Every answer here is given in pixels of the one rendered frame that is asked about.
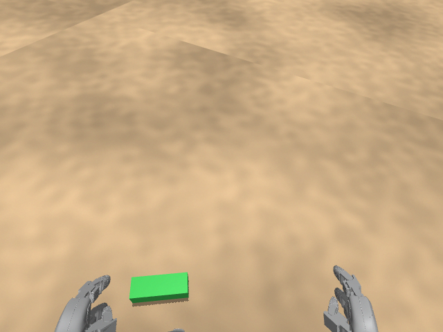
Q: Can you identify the carton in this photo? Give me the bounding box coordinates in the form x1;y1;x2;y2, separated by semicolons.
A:
129;273;189;303

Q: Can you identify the right robot hand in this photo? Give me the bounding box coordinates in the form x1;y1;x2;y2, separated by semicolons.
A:
323;266;378;332

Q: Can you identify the left robot hand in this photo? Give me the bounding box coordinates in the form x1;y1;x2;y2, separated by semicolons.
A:
55;275;117;332

